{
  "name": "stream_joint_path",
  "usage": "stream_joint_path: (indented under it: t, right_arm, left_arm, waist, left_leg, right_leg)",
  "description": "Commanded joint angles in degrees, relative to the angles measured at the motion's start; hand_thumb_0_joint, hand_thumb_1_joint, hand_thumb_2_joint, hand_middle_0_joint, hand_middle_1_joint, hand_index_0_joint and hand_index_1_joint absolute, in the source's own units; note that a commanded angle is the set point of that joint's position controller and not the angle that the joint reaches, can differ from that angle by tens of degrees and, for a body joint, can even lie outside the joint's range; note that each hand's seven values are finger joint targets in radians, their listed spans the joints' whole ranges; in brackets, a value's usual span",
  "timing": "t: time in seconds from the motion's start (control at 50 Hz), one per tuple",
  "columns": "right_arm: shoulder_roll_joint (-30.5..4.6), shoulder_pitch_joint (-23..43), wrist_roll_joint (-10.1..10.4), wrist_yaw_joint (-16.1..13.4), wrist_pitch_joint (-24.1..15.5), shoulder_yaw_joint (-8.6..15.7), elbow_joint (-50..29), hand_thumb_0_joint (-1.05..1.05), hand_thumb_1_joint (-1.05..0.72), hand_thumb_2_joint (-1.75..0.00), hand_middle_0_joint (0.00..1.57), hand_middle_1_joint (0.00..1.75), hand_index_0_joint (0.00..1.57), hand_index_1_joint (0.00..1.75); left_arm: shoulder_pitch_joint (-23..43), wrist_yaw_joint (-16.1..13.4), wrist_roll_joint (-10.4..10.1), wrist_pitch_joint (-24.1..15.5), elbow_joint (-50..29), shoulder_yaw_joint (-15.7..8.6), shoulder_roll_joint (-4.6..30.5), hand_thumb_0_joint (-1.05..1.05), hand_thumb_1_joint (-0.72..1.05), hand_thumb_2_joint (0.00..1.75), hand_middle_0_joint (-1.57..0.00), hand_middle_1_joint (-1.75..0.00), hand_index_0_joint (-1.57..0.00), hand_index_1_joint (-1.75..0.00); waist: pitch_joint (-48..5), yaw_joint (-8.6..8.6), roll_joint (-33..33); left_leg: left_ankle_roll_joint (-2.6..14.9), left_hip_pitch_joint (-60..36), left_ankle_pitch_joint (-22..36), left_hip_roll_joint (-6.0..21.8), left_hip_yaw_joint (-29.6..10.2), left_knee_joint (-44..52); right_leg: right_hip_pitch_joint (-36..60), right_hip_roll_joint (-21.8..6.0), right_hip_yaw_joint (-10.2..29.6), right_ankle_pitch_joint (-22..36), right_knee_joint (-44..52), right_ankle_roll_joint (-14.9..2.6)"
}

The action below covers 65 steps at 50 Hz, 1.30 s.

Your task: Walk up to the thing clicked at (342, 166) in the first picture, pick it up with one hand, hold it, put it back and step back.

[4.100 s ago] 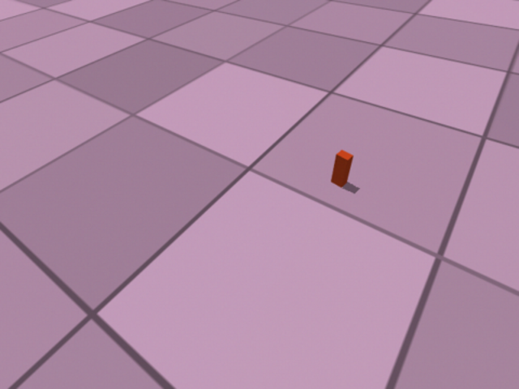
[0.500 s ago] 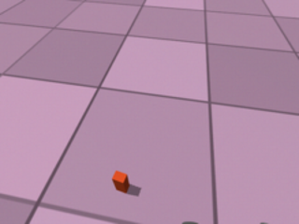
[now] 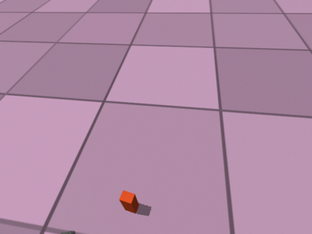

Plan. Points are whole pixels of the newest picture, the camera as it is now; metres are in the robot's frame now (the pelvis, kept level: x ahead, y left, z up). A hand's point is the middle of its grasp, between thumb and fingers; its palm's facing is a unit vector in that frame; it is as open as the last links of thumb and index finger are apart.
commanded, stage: walk up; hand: left
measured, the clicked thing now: (129, 202) +0.42 +0.21 -0.67
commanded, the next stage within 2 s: stand in 0.84 s
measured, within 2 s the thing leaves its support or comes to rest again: neither
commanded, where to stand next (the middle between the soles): +0.08 +0.01 m, yaw +0 degrees
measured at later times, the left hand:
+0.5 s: hand out of the picture +0.08 +0.26 -0.14, palm faces +0.00 -0.94 -0.33, open 7.4 cm
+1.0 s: hand out of the picture +0.09 +0.26 -0.14, palm faces -0.01 -0.94 -0.33, open 7.4 cm
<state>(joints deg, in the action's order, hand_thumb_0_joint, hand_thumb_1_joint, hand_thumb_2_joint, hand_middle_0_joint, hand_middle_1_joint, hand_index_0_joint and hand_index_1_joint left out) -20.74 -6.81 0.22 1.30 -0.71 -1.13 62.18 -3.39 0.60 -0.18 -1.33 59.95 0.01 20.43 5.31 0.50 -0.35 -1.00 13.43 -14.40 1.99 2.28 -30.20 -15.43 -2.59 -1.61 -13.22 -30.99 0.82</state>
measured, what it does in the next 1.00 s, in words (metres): stands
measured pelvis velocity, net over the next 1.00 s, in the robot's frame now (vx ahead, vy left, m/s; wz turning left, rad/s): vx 0.02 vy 0.01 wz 0.01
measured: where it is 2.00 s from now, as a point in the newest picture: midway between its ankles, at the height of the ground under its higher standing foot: outside the picture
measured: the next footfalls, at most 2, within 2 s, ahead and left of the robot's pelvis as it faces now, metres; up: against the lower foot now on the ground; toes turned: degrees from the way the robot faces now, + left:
none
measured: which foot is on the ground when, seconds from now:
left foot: down 0.00-1.00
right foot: down 0.00-1.00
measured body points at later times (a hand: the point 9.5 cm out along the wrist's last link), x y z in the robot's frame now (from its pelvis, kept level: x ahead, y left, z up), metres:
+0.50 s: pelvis +0.01 +0.00 +0.01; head +0.02 +0.00 +0.46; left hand +0.08 +0.31 -0.12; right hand +0.10 -0.30 -0.12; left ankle +0.02 +0.13 -0.73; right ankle +0.04 -0.13 -0.73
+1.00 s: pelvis +0.02 +0.01 +0.01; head +0.03 +0.01 +0.46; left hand +0.09 +0.31 -0.12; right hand +0.10 -0.29 -0.12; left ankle +0.02 +0.13 -0.73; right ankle +0.04 -0.13 -0.73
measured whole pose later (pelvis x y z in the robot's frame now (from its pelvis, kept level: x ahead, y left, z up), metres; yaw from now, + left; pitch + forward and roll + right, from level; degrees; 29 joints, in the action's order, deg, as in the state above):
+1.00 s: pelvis +0.02 +0.01 +0.01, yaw +1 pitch -2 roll +0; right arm -19.8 -5.1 -1.0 1.1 -0.4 0.2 66.3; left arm -5.4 0.7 0.8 -0.8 66.3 -0.5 20.0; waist 2.5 0.2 0.2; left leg -0.8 7.0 -9.6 1.3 1.7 -18.2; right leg -8.3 -2.8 -2.6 -8.4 -18.4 1.6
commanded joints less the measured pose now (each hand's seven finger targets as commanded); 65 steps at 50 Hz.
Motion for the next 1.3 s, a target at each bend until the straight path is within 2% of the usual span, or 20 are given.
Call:
stream_joint_path:
  t: [0.0, 0.12, 0.26, 0.4, 0.52, 0.58, 0.62, 0.8, 0.84, 0.9, 0.96, 1.04, 1.14, 1.18, 1.28]
  right_arm:
    - [-12.80, 3.71, 0.10, -1.27, -1.49, 2.80, -1.19, 0.00, -0.90, -0.90, 0.20, 0.30, 0.20, 0.30]
    - [-12.43, 5.11, -0.23, -1.07, -1.25, 2.75, 0.77, 0.00, -0.90, -0.90, 0.20, 0.30, 0.20, 0.30]
    - [-12.22, 5.86, -0.26, -1.06, -1.35, 2.85, 1.37, 0.00, -0.90, -0.90, 0.20, 0.30, 0.20, 0.30]
    - [-12.11, 6.16, -0.28, -1.05, -1.05, 3.06, 1.08, 0.00, -0.90, -0.90, 0.20, 0.30, 0.20, 0.30]
    - [-12.00, 5.82, -0.44, -1.06, -0.86, 3.35, 1.19, 0.00, -0.90, -0.90, 0.20, 0.30, 0.20, 0.30]
    - [-11.88, 6.18, -0.37, -1.05, -0.84, 3.35, 0.95, 0.00, -0.90, -0.90, 0.20, 0.30, 0.20, 0.30]
    - [-11.58, 5.83, -0.28, -1.08, -0.84, 3.40, 0.99, 0.00, -0.90, -0.90, 0.20, 0.30, 0.20, 0.30]
    - [-11.50, 5.41, -0.40, -1.13, -0.81, 3.55, 0.83, 0.00, -0.90, -0.90, 0.20, 0.30, 0.20, 0.30]
    - [-11.18, 5.16, -1.11, -1.28, -0.94, 3.54, 0.60, 0.00, -0.90, -0.90, 0.20, 0.30, 0.20, 0.30]
    - [-11.40, 5.35, -0.96, -1.26, -1.08, 3.72, 0.42, 0.00, -0.90, -0.90, 0.20, 0.30, 0.20, 0.30]
    - [-11.28, 4.65, -0.92, -1.33, -1.12, 3.66, 0.51, 0.00, -0.90, -0.90, 0.20, 0.30, 0.20, 0.30]
    - [-11.37, 4.46, -0.86, -1.40, -1.22, 3.64, 0.46, 0.00, -0.90, -0.90, 0.20, 0.30, 0.20, 0.30]
    - [-11.50, 4.42, -0.82, -1.45, -1.13, 3.53, 0.51, 0.00, -0.90, -0.90, 0.20, 0.30, 0.20, 0.30]
    - [-11.42, 4.40, -0.80, -1.44, -1.07, 3.61, 0.40, 0.00, -0.90, -0.90, 0.20, 0.30, 0.20, 0.30]
    - [-11.29, 4.60, -0.75, -1.44, -0.95, 3.48, 0.40, 0.00, -0.90, -0.90, 0.20, 0.30, 0.20, 0.30]
  left_arm:
    - [2.40, -0.87, -0.52, -0.54, -0.76, -2.57, 12.32, 0.00, 0.90, 0.90, -0.20, -0.30, -0.20, -0.30]
    - [4.43, -0.54, -0.11, -0.53, 1.27, -2.33, 11.98, 0.00, 0.90, 0.90, -0.20, -0.30, -0.20, -0.30]
    - [4.05, -0.39, 0.17, -0.53, 2.88, -2.58, 11.88, 0.00, 0.90, 0.90, -0.20, -0.30, -0.20, -0.30]
    - [3.17, -0.36, 0.36, -0.63, 3.53, -2.55, 11.65, 0.00, 0.90, 0.90, -0.20, -0.30, -0.20, -0.30]
    - [2.91, -0.48, 0.53, -0.62, 3.73, -2.63, 11.47, 0.00, 0.90, 0.90, -0.20, -0.30, -0.20, -0.30]
    - [1.86, -0.48, 0.56, -0.56, 3.99, -2.66, 11.39, 0.00, 0.90, 0.90, -0.20, -0.30, -0.20, -0.30]
    - [1.17, -0.51, 0.45, -0.56, 3.97, -2.71, 11.12, 0.00, 0.90, 0.90, -0.20, -0.30, -0.20, -0.30]
    - [1.06, -0.62, 0.65, -0.59, 3.22, -2.86, 11.10, 0.00, 0.90, 0.90, -0.20, -0.30, -0.20, -0.30]
    - [0.94, -0.83, 0.73, -0.48, 3.29, -2.59, 11.60, 0.00, 0.90, 0.90, -0.20, -0.30, -0.20, -0.30]
    - [0.27, -0.84, 0.84, -0.68, 3.14, -2.36, 11.37, 0.00, 0.90, 0.90, -0.20, -0.30, -0.20, -0.30]
    - [0.47, -0.86, 0.72, -0.67, 2.92, -2.38, 11.76, 0.00, 0.90, 0.90, -0.20, -0.30, -0.20, -0.30]
    - [0.57, -0.87, 0.71, -0.72, 2.77, -2.44, 11.82, 0.00, 0.90, 0.90, -0.20, -0.30, -0.20, -0.30]
    - [0.79, -0.85, 0.63, -0.59, 2.68, -2.33, 11.58, 0.00, 0.90, 0.90, -0.20, -0.30, -0.20, -0.30]
    - [0.62, -0.91, 0.72, -0.64, 2.68, -2.38, 11.81, 0.00, 0.90, 0.90, -0.20, -0.30, -0.20, -0.30]
    - [0.66, -0.97, 0.55, -0.71, 2.60, -2.35, 11.75, 0.00, 0.90, 0.90, -0.20, -0.30, -0.20, -0.30]
  waist:
    - [-7.44, -1.30, -0.10]
    - [-7.38, -0.83, 0.02]
    - [-8.70, -0.85, -0.18]
    - [-8.14, -0.59, 0.31]
    - [-7.39, -0.31, 0.07]
    - [-6.75, -0.73, -0.02]
    - [-6.98, -0.77, 0.20]
    - [-7.72, -0.69, -0.37]
    - [-7.37, -0.44, 0.04]
    - [-8.06, -0.65, -0.05]
    - [-7.45, -0.43, -0.16]
    - [-8.27, -0.34, -0.34]
    - [-7.58, -0.36, -0.18]
    - [-8.29, -0.34, 0.32]
    - [-7.63, -0.41, 0.71]
  left_leg:
    - [2.99, -0.79, 7.69, 5.63, -7.07, 9.40]
    - [2.39, -2.96, 5.35, 5.47, -6.57, 12.47]
    - [2.26, -4.86, 7.35, 5.91, -6.23, 13.94]
    - [2.16, -6.17, 6.72, 5.76, -6.14, 13.95]
    - [2.11, -5.47, 5.26, 5.81, -6.43, 14.96]
    - [2.16, -5.02, 4.13, 5.73, -6.73, 15.50]
    - [2.01, -6.09, 5.77, 5.78, -6.60, 15.19]
    - [2.02, -5.45, 6.58, 5.80, -6.73, 15.24]
    - [1.76, -4.28, 5.01, 5.99, -6.92, 16.39]
    - [1.77, -5.73, 9.50, 6.30, -6.93, 15.84]
    - [1.62, -5.58, 8.79, 6.03, -6.58, 15.83]
    - [1.53, -6.46, 11.85, 6.13, -6.29, 15.42]
    - [1.35, -6.28, 10.89, 6.25, -6.22, 15.63]
    - [1.44, -6.98, 12.99, 6.45, -6.29, 15.24]
    - [1.28, -7.12, 13.30, 6.19, -6.13, 15.15]
  right_leg:
    - [6.04, -5.11, 5.65, 7.07, 8.07, -2.77]
    - [7.60, -5.44, 5.80, 5.60, 13.06, -2.27]
    - [9.03, -5.36, 5.20, 7.74, 14.33, -1.71]
    - [7.75, -5.38, 5.14, 6.45, 16.01, -1.43]
    - [8.14, -5.37, 4.91, 6.09, 16.21, -1.34]
    - [7.92, -5.30, 4.74, 5.30, 16.26, -1.06]
    - [7.17, -5.13, 4.73, 5.07, 16.24, -1.13]
    - [9.13, -5.40, 4.48, 6.89, 15.84, -1.18]
    - [9.37, -5.51, 4.41, 4.37, 15.52, -1.26]
    - [9.52, -5.73, 4.05, 6.96, 15.09, -1.29]
    - [9.06, -5.71, 4.16, 6.52, 15.27, -1.25]
    - [10.04, -5.98, 4.15, 9.79, 14.96, -1.27]
    - [10.07, -5.97, 4.10, 9.04, 15.10, -1.31]
    - [10.71, -6.00, 3.80, 10.59, 14.87, -1.37]
    - [10.47, -5.92, 3.68, 11.72, 15.29, -1.24]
